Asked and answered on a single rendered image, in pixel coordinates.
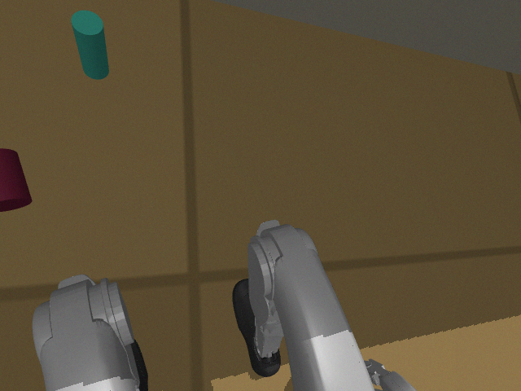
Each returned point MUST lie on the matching right robot foot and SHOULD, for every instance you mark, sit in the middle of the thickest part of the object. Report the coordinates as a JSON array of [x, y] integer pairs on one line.
[[246, 322]]

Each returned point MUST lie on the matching left robot foot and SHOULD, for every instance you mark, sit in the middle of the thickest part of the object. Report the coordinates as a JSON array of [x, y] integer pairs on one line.
[[141, 367]]

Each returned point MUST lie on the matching right robot hand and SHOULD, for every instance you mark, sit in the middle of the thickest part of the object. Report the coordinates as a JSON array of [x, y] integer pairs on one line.
[[389, 381]]

